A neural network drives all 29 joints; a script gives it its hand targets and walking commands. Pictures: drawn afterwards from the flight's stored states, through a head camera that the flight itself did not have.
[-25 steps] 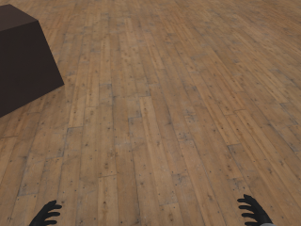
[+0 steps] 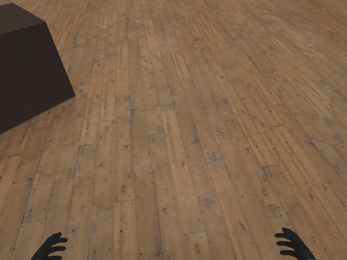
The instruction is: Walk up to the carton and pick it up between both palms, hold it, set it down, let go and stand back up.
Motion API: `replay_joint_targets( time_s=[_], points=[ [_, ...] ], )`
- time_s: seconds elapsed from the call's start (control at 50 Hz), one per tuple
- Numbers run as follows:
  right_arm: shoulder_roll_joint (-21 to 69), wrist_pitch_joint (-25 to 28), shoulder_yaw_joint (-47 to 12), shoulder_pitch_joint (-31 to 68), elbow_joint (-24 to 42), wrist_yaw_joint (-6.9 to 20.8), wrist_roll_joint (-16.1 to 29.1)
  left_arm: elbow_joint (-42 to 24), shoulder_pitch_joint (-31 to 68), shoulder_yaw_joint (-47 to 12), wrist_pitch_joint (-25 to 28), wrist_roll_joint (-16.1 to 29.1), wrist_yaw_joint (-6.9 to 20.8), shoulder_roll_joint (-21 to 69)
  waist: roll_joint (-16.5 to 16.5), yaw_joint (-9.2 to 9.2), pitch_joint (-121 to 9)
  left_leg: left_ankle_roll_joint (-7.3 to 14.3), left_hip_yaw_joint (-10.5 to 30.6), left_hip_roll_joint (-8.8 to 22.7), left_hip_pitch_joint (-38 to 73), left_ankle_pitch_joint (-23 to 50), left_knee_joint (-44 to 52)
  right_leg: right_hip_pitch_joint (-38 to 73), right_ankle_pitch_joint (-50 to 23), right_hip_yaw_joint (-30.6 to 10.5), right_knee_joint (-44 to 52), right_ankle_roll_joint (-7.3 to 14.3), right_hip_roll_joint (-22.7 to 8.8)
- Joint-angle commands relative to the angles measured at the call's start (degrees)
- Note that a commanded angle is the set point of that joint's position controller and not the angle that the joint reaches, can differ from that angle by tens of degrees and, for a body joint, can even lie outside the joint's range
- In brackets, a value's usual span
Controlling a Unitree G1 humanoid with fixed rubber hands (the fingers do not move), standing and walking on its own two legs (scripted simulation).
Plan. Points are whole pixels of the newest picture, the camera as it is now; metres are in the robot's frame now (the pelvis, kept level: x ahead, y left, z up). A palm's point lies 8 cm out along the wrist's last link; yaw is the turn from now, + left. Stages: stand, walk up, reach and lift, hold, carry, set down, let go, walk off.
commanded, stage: walk up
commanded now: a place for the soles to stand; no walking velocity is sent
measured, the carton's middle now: out of the picture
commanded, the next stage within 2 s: none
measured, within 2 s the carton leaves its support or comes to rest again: neither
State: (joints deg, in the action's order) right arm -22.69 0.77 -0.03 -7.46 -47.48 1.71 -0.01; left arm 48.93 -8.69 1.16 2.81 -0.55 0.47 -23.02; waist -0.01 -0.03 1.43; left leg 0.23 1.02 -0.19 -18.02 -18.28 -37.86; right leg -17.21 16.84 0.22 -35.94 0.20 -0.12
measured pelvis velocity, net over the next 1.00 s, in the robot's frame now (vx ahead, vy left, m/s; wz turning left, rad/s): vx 0.17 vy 0.23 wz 0.51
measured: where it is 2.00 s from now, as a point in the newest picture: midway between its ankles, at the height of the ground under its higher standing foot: (90, 229)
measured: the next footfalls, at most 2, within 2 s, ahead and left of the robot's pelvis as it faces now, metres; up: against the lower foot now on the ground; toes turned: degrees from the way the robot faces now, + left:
left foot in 0.26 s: +0.09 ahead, +0.23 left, +0.00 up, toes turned +11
right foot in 0.56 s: +0.20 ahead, +0.02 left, +0.00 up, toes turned +17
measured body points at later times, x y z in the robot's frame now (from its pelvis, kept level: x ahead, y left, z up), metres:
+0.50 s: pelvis +0.07 +0.10 +0.00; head +0.08 +0.13 +0.45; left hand +0.09 +0.50 -0.07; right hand +0.22 -0.20 -0.09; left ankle +0.05 +0.22 -0.72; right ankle +0.13 -0.01 -0.70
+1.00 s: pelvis +0.17 +0.23 +0.00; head +0.18 +0.24 +0.45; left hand +0.10 +0.60 -0.08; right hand +0.42 -0.01 -0.09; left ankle +0.16 +0.34 -0.72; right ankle +0.19 +0.06 -0.67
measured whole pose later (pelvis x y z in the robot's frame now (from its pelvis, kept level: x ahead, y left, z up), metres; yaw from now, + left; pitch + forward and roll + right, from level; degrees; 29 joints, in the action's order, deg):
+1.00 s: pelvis +0.17 +0.23 +0.00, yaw +29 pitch -1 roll -1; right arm -27.5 1.8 2.3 -13.3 -45.6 6.7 0.0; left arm 48.9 -10.8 5.1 5.0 -0.7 0.6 -29.0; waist -1.0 0.1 3.5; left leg 1.9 0.3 -0.2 -21.6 -16.5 -39.1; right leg -20.9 26.5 5.0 -59.3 1.3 -7.4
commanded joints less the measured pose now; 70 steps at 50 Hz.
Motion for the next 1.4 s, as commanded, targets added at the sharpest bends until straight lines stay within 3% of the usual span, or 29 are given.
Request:
replay_joint_targets(
  time_s=[0.0, 0.04, 0.1, 0.18, 0.22, 0.24, 0.26, 0.28, 0.32, 0.48, 0.52, 0.54, 0.56, 0.58, 0.62, 0.7, 0.8, 0.86, 0.88, 0.9, 0.92, 0.94, 1.0, 1.2, 1.26, 1.28, 1.3, 1.32, 1.38],
  points=[
    [-13.2, -1.5, 6.2, 6.9, 10.4, 4.5, -4.7, -1.7, -7.5, 10.2, 3.0, -1.3, -2.0, -24.0, 9.0, -5.88, -1.0, 1.1, 3.4, 3.4, -33.3, -7.6, -18.5, 22.5, 26.2, -28.1, 24.7, 13.6, -29.6],
    [-14.9, -2.0, 6.8, 3.9, 9.2, 5.6, -4.1, -3.6, -1.8, 9.5, 3.4, -0.8, -2.3, -21.3, 2.0, -2.43, 0.5, -1.0, 5.1, 6.3, -28.4, -4.2, -23.4, 14.3, 19.0, -21.6, 25.3, 13.3, -28.6],
    [-14.0, -2.6, 7.1, 0.5, 7.8, 7.7, -2.3, -3.4, 1.4, 9.8, 3.3, -1.3, -1.6, -20.8, 8.3, 0.28, 0.3, -1.7, 1.2, 7.1, -18.7, -2.2, -14.8, 10.8, 9.6, -4.9, 21.2, 9.9, -19.9],
    [-13.2, -2.4, 7.3, -0.6, 7.1, 7.9, -1.8, -4.0, 3.3, 9.8, 2.8, -1.9, -0.8, -22.2, 12.6, 0.43, -0.8, -0.6, -3.5, 6.6, -7.4, -6.3, -2.6, 6.1, 10.5, 0.1, 17.0, 10.1, -19.0],
    [-13.9, -1.5, 8.2, -9.5, 3.1, 7.0, -1.9, -3.6, 4.5, 9.0, 1.9, -2.2, -0.5, -20.8, 6.3, 4.06, -5.0, -0.2, -7.1, 2.5, 7.2, -1.5, 8.3, 1.2, 11.9, 7.6, 2.7, 7.8, -13.7],
    [-17.3, -1.2, 9.5, -14.1, 0.8, 5.9, -2.6, -3.9, 3.4, 7.4, 1.3, -2.1, -0.5, -16.5, -3.7, 5.79, -4.0, 2.1, -2.5, 1.1, 14.1, -4.2, 11.7, -6.9, 13.9, 10.6, -11.2, 6.0, -9.6],
    [-23.5, -0.9, 10.9, -18.0, 0.9, 4.7, -3.6, -5.9, 4.1, 5.8, 1.1, -1.3, -0.1, -12.3, -17.6, 7.79, -1.4, 7.9, 22.7, 12.0, 16.1, -13.6, 19.6, -21.1, 20.2, 10.6, -28.0, 2.7, -3.9],
    [-26.2, -0.6, 10.4, -13.1, 3.6, 4.7, -2.4, -7.5, 7.3, 5.3, 1.1, 0.7, -0.7, -13.3, -19.4, 6.57, 3.0, 17.1, 42.8, 18.1, 9.3, -23.2, 29.9, -29.2, 21.2, 3.8, -30.3, 1.9, -0.6],
    [-23.0, -0.2, 9.9, -7.2, 6.1, 4.1, -1.9, -5.3, 4.9, 6.0, 2.1, 0.7, -0.4, -17.3, -9.4, 2.6, 4.0, 15.3, 33.8, 13.7, 9.1, -16.0, 26.2, -24.1, 13.4, -0.3, -25.3, 0.6, -4.5],
    [-17.8, -0.3, 8.5, -8.6, 9.1, 4.6, -2.7, -2.3, -0.3, 6.6, 3.5, 0.5, -1.2, -15.4, -11.7, 2.63, -1.4, 15.1, 28.9, 8.8, 7.4, -5.2, 18.5, -10.1, 12.1, 2.4, -3.6, 0.5, 0.1],
    [-16.4, -0.6, 7.8, -4.3, 10.4, 4.7, -2.2, -0.6, -6.8, 7.0, 4.4, 0.4, -1.7, -14.8, -9.5, -1.5, -3.7, 12.3, 24.6, 5.5, -0.9, -4.8, 12.3, 4.7, 3.3, 2.4, 9.0, 1.3, 0.5],
    [-13.7, -0.8, 7.0, -1.5, 11.6, 4.7, -2.0, 0.5, -13.3, 7.9, 5.0, -0.2, -2.2, -17.2, -4.5, -4.97, -6.0, 8.0, 18.6, 1.5, -12.5, -7.9, 4.9, 20.4, -0.1, -1.4, 16.7, 2.0, -2.8],
    [-8.9, -0.6, 5.5, -2.3, 12.6, 4.8, -1.9, -0.2, -16.0, 9.7, 5.6, -1.3, -2.7, -24.0, 11.8, -7.15, -9.6, 3.9, 10.1, -5.5, -27.3, -10.5, -10.8, 33.1, 20.9, -24.9, 23.7, 5.4, -20.8],
    [-12.3, -0.6, 6.0, -2.3, 10.8, 4.1, -3.2, -1.9, -11.2, 10.2, 5.9, -1.0, -3.1, -26.7, 6.9, -4.99, -3.7, 0.9, 8.8, -4.2, -34.8, -9.1, -20.7, 28.5, 23.5, -36.2, 27.6, 8.4, -30.7],
    [-16.0, -0.4, 7.0, -3.9, 7.6, 4.3, -2.6, -3.7, -6.1, 9.1, 6.2, -0.3, -2.5, -22.3, -1.3, -0.83, 0.8, 0.2, 9.7, 1.2, -29.4, -2.3, -22.9, 19.1, 11.0, -23.3, 24.1, 7.9, -26.3],
    [-13.0, -0.7, 6.1, 0.0, 6.9, 6.2, -1.1, -3.1, -10.0, 8.3, 5.5, -0.1, -1.2, -18.9, 9.9, -2.41, -0.1, -0.5, 1.4, 3.2, -21.8, -0.3, -12.8, 21.3, -21.0, -1.5, 17.3, 9.5, -16.8],
    [-12.5, -0.1, 5.6, 6.8, 7.8, 6.0, -0.5, -4.6, -10.1, 9.0, 4.2, 0.1, -0.7, -21.7, 13.0, -4.54, 0.5, 0.6, -2.5, 5.1, -16.3, -1.5, -0.1, 20.5, -20.6, 1.7, 12.9, 10.5, -18.3],
    [-13.5, 0.7, 7.2, -3.9, 3.5, 5.5, -1.1, -5.7, -4.4, 8.2, 2.9, 0.5, -0.4, -21.3, 10.1, 2.1, -5.3, 2.0, -10.0, -0.3, 3.5, 4.8, 11.5, 11.4, -17.4, 9.4, -0.9, 7.5, -14.9],
    [-16.9, 1.0, 8.9, -10.9, 0.7, 4.6, -1.9, -5.5, -6.7, 6.7, 2.4, 0.3, -0.4, -17.1, -0.7, 5.0, -9.8, 3.3, -7.1, -2.2, 16.8, 2.2, 11.7, 2.7, -12.6, 11.7, -16.1, 5.5, -11.5],
    [-24.2, 1.1, 10.6, -14.3, 1.0, 3.6, -2.3, -7.7, -5.5, 4.9, 2.5, 0.8, -0.1, -12.6, -17.7, 7.31, -8.7, 9.9, 21.8, 10.8, 23.4, -5.1, 18.2, -17.8, 2.6, 11.0, -32.2, 2.1, -4.6],
    [-25.0, 1.4, 10.2, -11.9, 2.5, 3.3, -1.1, -9.0, 0.0, 5.0, 2.6, 1.3, -0.3, -14.5, -14.4, 6.93, -5.7, 16.5, 39.4, 17.4, 20.9, -12.1, 25.0, -29.0, 16.6, 3.4, -34.6, 2.4, -2.1],
    [-22.9, 1.9, 9.7, -9.3, 3.2, 3.0, -0.2, -7.9, 0.4, 5.1, 2.7, 1.0, -0.2, -16.0, -7.5, 4.87, -0.3, 17.8, 37.3, 18.2, 17.4, -11.8, 24.1, -29.3, 13.3, 0.1, -34.0, 2.4, -5.2],
    [-18.3, 2.4, 8.1, -7.5, 5.3, 2.2, -0.4, -3.9, -3.0, 5.1, 3.0, 0.6, 0.5, -15.1, -7.4, 1.68, -0.9, 13.9, 23.8, 11.1, 11.8, 4.5, 20.7, -19.1, 8.8, 0.4, -20.7, 1.0, -6.8],
    [-17.1, 2.7, 7.7, -13.4, 7.5, 2.3, -1.3, -3.2, 0.9, 5.5, 4.3, 0.0, 0.6, -14.3, -9.4, 3.67, -1.8, 14.4, 24.9, 9.0, 12.1, 9.6, 15.6, -12.7, 3.7, 3.1, -3.2, 0.8, -1.1],
    [-14.4, 2.5, 6.8, -8.9, 9.0, 2.0, -0.5, -0.7, -10.8, 6.0, 5.6, 0.0, -0.2, -14.0, -6.8, -3.53, -8.8, 9.1, 16.9, 4.4, 2.9, 21.5, 1.3, 12.5, -7.7, 2.7, 13.8, 2.3, -0.8],
    [-10.4, 2.9, 5.3, -8.8, 9.8, 1.8, 0.0, 0.2, -17.9, 7.3, 6.0, -0.9, -1.2, -18.0, 2.7, -7.4, -13.2, 5.5, 12.4, -0.3, -7.2, 16.4, -11.4, 26.8, -2.3, -7.0, 15.7, 4.5, -9.9],
    [-8.3, 2.8, 4.5, -11.4, 9.2, 1.7, -0.5, -0.5, -17.4, 8.8, 6.3, -0.9, -1.4, -24.0, 11.8, -6.07, -11.7, 2.9, 7.2, -7.6, -24.2, -10.3, -21.3, 32.7, 9.7, -32.0, 22.2, 8.7, -28.0],
    [-14.4, 2.2, 5.5, -10.1, 7.0, 1.1, -1.7, -1.4, -13.0, 8.7, 6.1, 0.0, -1.2, -24.2, 2.1, -3.74, -6.3, 1.8, 9.6, -2.5, -27.2, -9.8, -26.4, 25.7, 17.8, -34.2, 23.0, 11.3, -30.4],
    [-15.1, 1.8, 6.2, -8.6, 4.5, 2.6, -1.0, -3.1, -7.8, 7.4, 5.7, 0.2, -0.5, -18.6, 4.3, -1.26, 2.5, 0.6, 7.5, 1.9, -22.7, -0.5, -23.0, 14.1, 11.8, -14.8, 24.0, 9.3, -20.2]
  ],
)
